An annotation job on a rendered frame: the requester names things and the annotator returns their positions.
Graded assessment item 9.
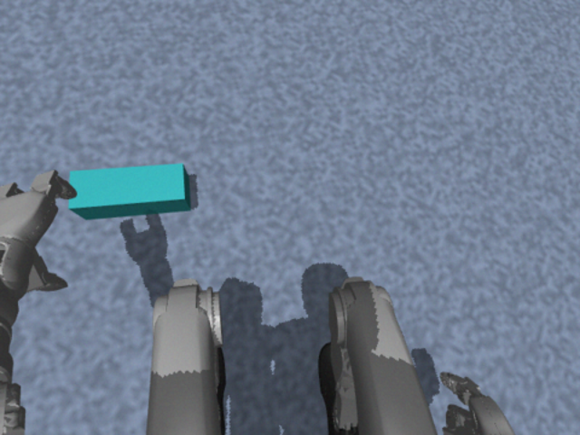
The left robot hand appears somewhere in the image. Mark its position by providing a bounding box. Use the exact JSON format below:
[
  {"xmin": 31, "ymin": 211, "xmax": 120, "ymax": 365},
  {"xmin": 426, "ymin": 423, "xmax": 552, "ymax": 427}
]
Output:
[{"xmin": 0, "ymin": 170, "xmax": 77, "ymax": 293}]

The carton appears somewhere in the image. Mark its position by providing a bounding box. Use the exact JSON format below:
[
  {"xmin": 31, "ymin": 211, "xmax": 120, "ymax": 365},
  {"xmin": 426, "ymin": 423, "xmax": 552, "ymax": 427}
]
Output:
[{"xmin": 68, "ymin": 163, "xmax": 191, "ymax": 220}]

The right robot foot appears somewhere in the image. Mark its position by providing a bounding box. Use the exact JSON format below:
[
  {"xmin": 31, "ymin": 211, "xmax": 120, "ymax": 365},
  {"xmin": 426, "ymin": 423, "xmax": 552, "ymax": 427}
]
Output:
[{"xmin": 318, "ymin": 343, "xmax": 359, "ymax": 435}]

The right robot hand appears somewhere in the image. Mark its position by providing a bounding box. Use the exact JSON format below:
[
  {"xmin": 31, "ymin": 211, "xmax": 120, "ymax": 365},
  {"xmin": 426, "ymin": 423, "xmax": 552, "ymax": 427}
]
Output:
[{"xmin": 440, "ymin": 372, "xmax": 515, "ymax": 435}]

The left robot arm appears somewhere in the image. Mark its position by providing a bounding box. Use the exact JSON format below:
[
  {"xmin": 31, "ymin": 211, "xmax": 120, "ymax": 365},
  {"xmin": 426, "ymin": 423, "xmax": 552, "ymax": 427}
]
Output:
[{"xmin": 0, "ymin": 237, "xmax": 34, "ymax": 435}]

